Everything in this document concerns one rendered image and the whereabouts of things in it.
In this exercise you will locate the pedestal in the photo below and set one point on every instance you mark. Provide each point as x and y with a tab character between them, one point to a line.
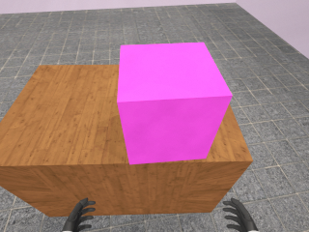
62	141

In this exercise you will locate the carton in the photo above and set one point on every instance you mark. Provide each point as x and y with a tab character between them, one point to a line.
171	99

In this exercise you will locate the left robot hand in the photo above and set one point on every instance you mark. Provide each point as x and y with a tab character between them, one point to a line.
75	217

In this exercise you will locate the right robot hand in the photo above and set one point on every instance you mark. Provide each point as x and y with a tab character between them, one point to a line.
245	221

